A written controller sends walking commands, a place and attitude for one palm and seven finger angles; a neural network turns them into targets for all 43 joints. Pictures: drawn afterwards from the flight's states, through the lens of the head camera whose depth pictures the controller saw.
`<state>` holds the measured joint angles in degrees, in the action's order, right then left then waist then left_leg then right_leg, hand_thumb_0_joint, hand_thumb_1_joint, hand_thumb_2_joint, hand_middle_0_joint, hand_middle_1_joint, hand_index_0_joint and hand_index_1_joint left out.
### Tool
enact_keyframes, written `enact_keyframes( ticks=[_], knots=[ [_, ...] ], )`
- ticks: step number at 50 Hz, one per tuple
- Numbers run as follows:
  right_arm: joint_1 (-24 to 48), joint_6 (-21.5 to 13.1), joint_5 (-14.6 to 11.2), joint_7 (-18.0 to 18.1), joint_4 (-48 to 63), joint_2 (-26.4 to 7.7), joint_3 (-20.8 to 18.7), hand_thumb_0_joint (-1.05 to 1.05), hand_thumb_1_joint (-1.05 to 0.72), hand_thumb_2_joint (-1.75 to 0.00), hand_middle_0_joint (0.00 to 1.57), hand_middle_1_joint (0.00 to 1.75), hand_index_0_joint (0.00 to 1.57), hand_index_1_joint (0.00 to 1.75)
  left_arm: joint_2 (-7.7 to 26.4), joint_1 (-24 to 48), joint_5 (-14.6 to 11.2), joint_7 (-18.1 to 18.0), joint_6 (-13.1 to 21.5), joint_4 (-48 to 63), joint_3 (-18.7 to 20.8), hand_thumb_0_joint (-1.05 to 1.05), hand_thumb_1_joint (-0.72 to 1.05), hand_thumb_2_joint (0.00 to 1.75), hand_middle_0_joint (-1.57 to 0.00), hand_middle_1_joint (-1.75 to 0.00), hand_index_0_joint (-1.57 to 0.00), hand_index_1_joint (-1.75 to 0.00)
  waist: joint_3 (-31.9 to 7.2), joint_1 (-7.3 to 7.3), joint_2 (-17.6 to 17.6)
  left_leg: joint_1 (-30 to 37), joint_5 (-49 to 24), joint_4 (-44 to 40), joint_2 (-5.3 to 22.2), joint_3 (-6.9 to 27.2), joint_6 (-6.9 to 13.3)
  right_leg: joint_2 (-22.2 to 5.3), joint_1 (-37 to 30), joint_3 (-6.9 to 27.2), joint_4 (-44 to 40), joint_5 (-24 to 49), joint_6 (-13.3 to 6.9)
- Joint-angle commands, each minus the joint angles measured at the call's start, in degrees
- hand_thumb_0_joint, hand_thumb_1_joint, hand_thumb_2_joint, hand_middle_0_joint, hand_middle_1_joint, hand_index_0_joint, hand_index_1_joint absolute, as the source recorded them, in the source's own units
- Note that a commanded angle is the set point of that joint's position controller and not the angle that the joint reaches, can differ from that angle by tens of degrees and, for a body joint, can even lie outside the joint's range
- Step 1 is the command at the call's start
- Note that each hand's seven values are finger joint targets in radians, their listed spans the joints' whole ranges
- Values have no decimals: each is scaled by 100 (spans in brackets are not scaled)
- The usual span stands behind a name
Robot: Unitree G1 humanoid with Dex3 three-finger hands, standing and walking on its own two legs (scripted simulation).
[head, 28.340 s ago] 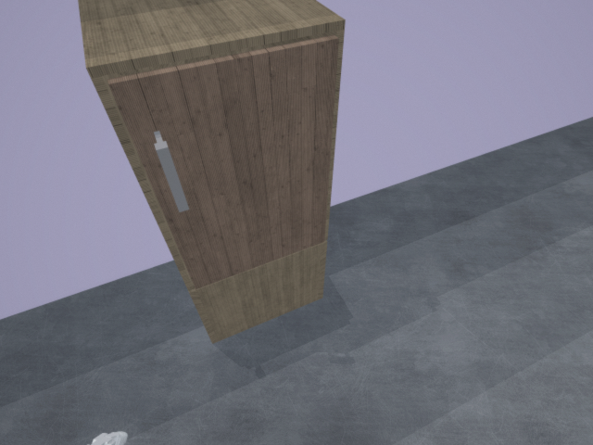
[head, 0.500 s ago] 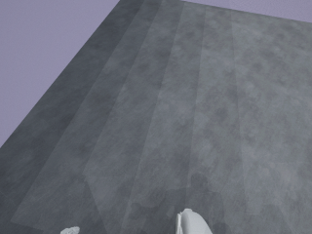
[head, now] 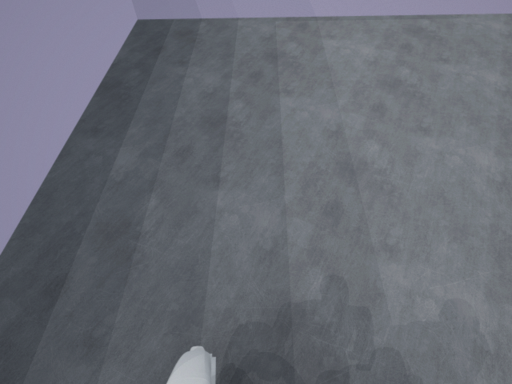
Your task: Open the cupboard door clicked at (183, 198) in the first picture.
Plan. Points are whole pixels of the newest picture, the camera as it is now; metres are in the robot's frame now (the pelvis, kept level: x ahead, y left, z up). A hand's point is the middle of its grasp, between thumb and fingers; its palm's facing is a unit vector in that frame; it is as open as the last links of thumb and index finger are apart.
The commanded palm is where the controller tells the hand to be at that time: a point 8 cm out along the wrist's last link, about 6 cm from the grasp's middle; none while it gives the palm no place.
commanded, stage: walk to a spot facing it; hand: left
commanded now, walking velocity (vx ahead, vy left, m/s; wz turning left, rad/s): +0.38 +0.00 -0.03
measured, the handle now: out of the picture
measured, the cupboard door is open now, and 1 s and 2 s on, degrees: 43 43 43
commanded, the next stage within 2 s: turn to face it in 0.28 s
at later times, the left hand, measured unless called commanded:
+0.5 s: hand (169, 308) +0.28 +0.21 -0.18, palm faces +0.00 -0.99 -0.13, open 7.4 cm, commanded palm none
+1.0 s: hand (196, 215) +0.50 +0.18 -0.15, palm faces +0.25 -0.95 -0.21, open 7.2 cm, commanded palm none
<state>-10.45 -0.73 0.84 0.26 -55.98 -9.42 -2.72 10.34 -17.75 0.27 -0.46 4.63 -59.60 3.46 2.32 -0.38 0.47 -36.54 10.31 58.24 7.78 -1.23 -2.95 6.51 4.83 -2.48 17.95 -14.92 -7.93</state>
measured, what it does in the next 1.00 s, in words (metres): walks ahead: left foot, then right foot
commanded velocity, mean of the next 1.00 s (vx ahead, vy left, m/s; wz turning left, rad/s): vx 0.11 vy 0.00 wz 0.33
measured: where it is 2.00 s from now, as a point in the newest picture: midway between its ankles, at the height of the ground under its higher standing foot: (277, 315)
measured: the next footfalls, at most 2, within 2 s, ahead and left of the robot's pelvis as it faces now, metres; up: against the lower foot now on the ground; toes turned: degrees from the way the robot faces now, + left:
left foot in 0.28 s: +0.28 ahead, +0.09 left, +0.00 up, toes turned +4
right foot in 0.74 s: +0.47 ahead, -0.08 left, +0.00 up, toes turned +0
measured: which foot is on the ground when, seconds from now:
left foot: up 0.00-0.26, down 0.28-0.76, up 0.78-1.00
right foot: down 0.00-0.26, up 0.28-0.72, down 0.74-1.00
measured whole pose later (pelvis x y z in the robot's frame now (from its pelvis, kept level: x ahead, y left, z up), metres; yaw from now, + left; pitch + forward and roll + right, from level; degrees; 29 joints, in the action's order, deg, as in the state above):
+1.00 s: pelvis +0.41 -0.01 +0.00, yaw +14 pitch +1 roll +2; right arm -13.4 3.7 0.6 0.1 -57.5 -11.4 -4.2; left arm 7.8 -7.0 0.1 -2.2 1.8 -52.7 2.6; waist 3.5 -3.7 -0.2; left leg -31.9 21.4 68.0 4.7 -1.5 -4.1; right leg -3.9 13.3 -14.4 28.6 -16.1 -3.9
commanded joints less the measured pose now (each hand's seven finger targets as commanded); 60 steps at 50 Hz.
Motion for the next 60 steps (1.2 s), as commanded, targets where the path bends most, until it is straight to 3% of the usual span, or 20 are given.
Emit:
enact_keyframes(
  ticks=[1, 6, 8, 11, 12, 13, 14, 17, 19, 22, 26, 32, 36, 37, 38, 39, 41, 45, 58, 60],
  knots=[
    [225, -59, -23, -47, 294, -307, -45, 0, -90, -90, 20, 30, 20, 30, 371, -1021, 5, -80, 120, -120, -5, 0, 90, 90, -20, -30, -20, -30, 27, 192, -705, -614, -168, -341, -237, -249, 81, -1607, -993, 931, -236, 4827, 589],
    [1075, -105, -26, -118, 451, -267, -2, 0, -90, -90, 20, 30, 20, 30, 355, -1574, 49, -182, 107, -383, -74, 0, 90, 90, -20, -30, -20, -30, 396, 332, -632, -521, 36, -1093, -537, -524, 244, -1706, -1310, 1070, -168, 5492, 519],
    [999, -135, -26, -105, 378, -276, 1, 0, -90, -90, 20, 30, 20, 30, 449, -1547, 59, -207, 115, -457, -74, 0, 90, 90, -20, -30, -20, -30, 348, 193, -564, 209, 248, -1653, -841, -824, 367, -1684, -1230, 952, 140, 6542, 521],
    [-262, -215, 4, 25, -32, -452, -48, 0, -90, -90, 20, 30, 20, 30, 652, -1277, 51, -204, 150, -466, -23, 0, 90, 90, -20, -30, -20, -30, -164, -477, -683, 2157, 25, -2440, -1208, -928, 726, -1554, -666, 700, 1501, 7361, 567],
    [-1137, -224, 46, 84, -280, -691, -119, 0, -90, -90, 20, 30, 20, 30, 611, -1086, 16, -179, 154, -410, -20, 0, 90, 90, -20, -30, -20, -30, -515, -893, -573, 3634, -471, -2637, -767, -415, 960, -1468, 437, 653, 2616, 6154, 625],
    [-1900, -256, 174, 117, -405, -1239, -266, 0, -90, -90, 20, 30, 20, 30, 312, -1230, -70, -126, 146, -302, -53, 0, 90, 90, -20, -30, -20, -30, -1290, -1022, 560, 4949, -971, -2791, 949, 1880, 1654, -766, 1824, 346, 4713, 2537, 691],
    [-2010, -234, 113, 140, -363, -1396, -237, 0, -90, -90, 20, 30, 20, 30, 139, -1263, -109, -102, 162, -133, -127, 0, 90, 90, -20, -30, -20, -30, -1591, -730, 1046, 4962, -1418, -3814, 2042, 3362, 2153, -314, 2406, 366, 6353, -1336, 552],
    [-803, -323, 47, 145, -133, -527, -10, 0, -90, -90, 20, 30, 20, 30, 61, -705, 134, -15, -69, -110, -7, 0, 90, 90, -20, -30, -20, -30, 513, -54, 72, 2272, 254, -4706, 1332, 1849, 1323, -1035, 2943, 621, 6395, -294, 590],
    [-890, -448, 33, 166, -251, -251, 99, 0, -90, -90, 20, 30, 20, 30, -231, -976, 162, 57, -237, -212, -50, 0, 90, 90, -20, -30, -20, -30, 474, 199, 182, 2006, -1364, -4645, 845, 589, 780, -1081, 2656, 466, 5908, 135, 710],
    [-1331, -512, -18, 219, -482, -244, 122, 0, -90, -90, 20, 30, 20, 30, -366, -958, 152, 17, -306, -214, -63, 0, 90, 90, -20, -30, -20, -30, -4, 243, 430, 2502, -4530, -4171, 414, -151, 678, -990, 2551, 127, 5051, 215, 863],
    [-1596, -422, -37, 240, -592, -429, 135, 0, -90, -90, 20, 30, 20, 30, -154, -306, 110, -23, -349, 27, -74, 0, 90, 90, -20, -30, -20, -30, -143, 174, 697, 2847, -5912, -3840, 102, -158, 321, -845, 2355, -284, 3784, 777, 952],
    [-2008, -187, 26, 259, -694, -593, 86, 0, -90, -90, 20, 30, 20, 30, 199, 1029, 38, -20, -354, 578, -44, 0, 90, 90, -20, -30, -20, -30, -11, -131, 946, 3362, -5916, -3360, 285, 547, 550, -692, 2436, -294, 2674, 372, 935],
    [-1784, -105, -72, 278, -567, -771, -37, 0, -90, -90, 20, 30, 20, 30, 513, 556, 7, -59, -268, 649, 8, 0, 90, 90, -20, -30, -20, -30, -449, 233, 724, 3183, -5648, -2312, 242, 878, 405, -700, 914, -183, 1164, 939, 804],
    [-1704, -110, -146, 256, -482, -701, -59, 0, -90, -90, 20, 30, 20, 30, 787, 21, 28, -113, -223, 512, 82, 0, 90, 90, -20, -30, -20, -30, -871, 480, 217, 2168, -4384, -1370, 0, 766, 227, -1344, -592, 314, 1027, 3028, 532],
    [-1822, -144, -184, 227, -321, -442, -61, 0, -90, -90, 20, 30, 20, 30, 1287, -556, 60, -183, -152, 383, 210, 0, 90, 90, -20, -30, -20, -30, -1521, 618, -1185, 580, 943, 321, -992, 186, -32, -3153, -2263, 1933, 1267, 6259, -307],
    [-1826, -73, -166, 236, -292, -592, -109, 0, -90, -90, 20, 30, 20, 30, 1271, -615, 17, -193, -188, 405, 147, 0, 90, 90, -20, -30, -20, -30, -1776, 557, -1283, 625, 2978, 1492, -935, 171, 33, -3902, -1856, 1981, 984, 6451, -755],
    [-1334, 144, -58, 146, -247, -368, -109, 0, -90, -90, 20, 30, 20, 30, 747, 289, 15, -255, -287, 689, 37, 0, 90, 90, -20, -30, -20, -30, -606, 241, -1036, 493, 2138, 1850, -502, 353, 28, -3145, -219, 1117, 470, 4570, -364],
    [-1238, 422, -4, -34, -188, -132, -97, 0, -90, -90, 20, 30, 20, 30, 565, 849, 38, -204, -268, 870, 4, 0, 90, 90, -20, -30, -20, -30, -134, -263, -789, 808, 1171, 1428, -306, 25, -82, -2514, 1145, -282, -4, 2850, 249],
    [404, 314, 17, -175, 767, -510, -130, 0, -90, -90, 20, 30, 20, 30, 1076, 283, 166, -107, -344, 875, 248, 0, 90, 90, -20, -30, -20, -30, -305, 167, -1036, 1134, 1310, -1674, -454, -648, 60, -2915, -37, -793, 985, 3345, 218],
    [-140, 256, 46, -161, 713, -821, -202, 0, -90, -90, 20, 30, 20, 30, 1219, 406, 108, -73, -340, 957, 289, 0, 90, 90, -20, -30, -20, -30, -737, -187, -651, 2238, 416, -2782, -618, -661, 178, -2796, 186, -1084, 2031, 3299, 514]
  ],
)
